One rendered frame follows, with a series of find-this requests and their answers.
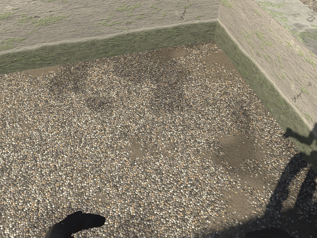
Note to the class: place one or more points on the robot left hand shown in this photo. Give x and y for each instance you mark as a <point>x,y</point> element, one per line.
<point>74,223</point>

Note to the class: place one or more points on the robot right hand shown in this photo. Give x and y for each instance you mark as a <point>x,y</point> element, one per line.
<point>273,232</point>

